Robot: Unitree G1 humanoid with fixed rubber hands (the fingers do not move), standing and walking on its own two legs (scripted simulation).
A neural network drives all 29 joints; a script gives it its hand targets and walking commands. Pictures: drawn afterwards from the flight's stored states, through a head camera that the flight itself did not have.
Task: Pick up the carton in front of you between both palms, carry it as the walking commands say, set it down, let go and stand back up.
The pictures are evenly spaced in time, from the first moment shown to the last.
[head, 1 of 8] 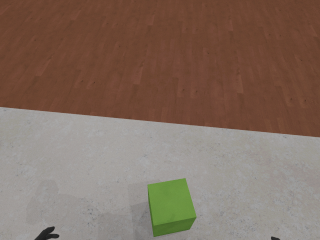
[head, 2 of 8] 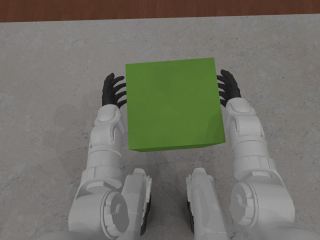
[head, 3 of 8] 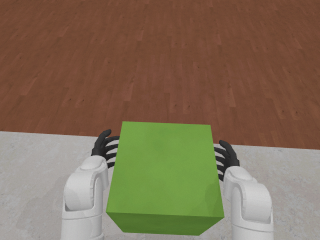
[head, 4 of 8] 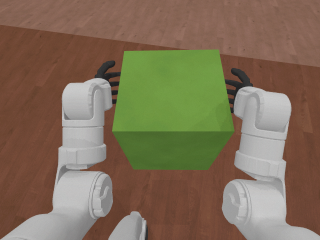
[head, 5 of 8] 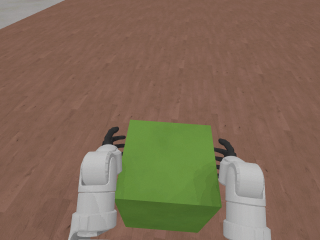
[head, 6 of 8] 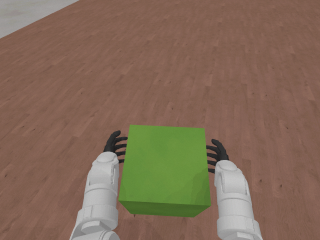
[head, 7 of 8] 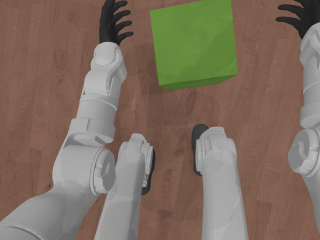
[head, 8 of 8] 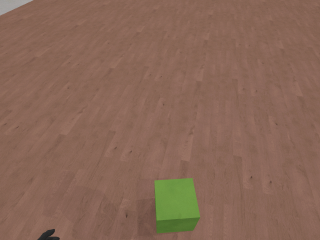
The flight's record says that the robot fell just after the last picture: no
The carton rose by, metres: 1.21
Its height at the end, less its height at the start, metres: +0.48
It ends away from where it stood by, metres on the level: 5.50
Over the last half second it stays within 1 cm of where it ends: yes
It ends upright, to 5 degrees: yes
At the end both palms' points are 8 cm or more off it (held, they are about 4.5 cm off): yes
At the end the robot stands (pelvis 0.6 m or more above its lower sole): yes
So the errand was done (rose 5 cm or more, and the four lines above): yes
